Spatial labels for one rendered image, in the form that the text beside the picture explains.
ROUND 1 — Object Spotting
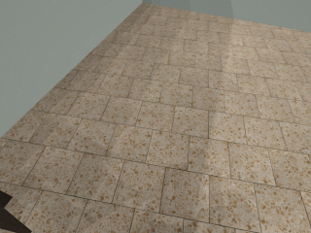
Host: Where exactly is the cupboard door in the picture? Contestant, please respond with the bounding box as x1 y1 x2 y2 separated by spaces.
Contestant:
0 205 32 233

